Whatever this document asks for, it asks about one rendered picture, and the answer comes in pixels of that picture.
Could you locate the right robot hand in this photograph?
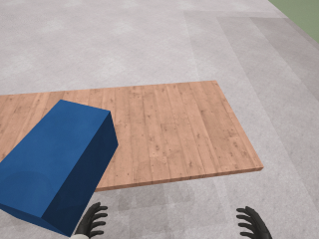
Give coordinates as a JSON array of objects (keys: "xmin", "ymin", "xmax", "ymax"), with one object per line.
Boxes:
[{"xmin": 236, "ymin": 206, "xmax": 273, "ymax": 239}]

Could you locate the carton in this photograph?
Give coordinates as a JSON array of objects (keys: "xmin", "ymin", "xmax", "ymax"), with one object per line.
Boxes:
[{"xmin": 0, "ymin": 100, "xmax": 119, "ymax": 237}]

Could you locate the table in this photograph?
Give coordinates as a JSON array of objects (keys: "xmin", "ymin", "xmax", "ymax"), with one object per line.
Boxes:
[{"xmin": 0, "ymin": 80, "xmax": 264, "ymax": 192}]

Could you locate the left robot hand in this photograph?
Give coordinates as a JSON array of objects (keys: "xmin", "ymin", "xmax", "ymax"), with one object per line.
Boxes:
[{"xmin": 74, "ymin": 202, "xmax": 108, "ymax": 239}]

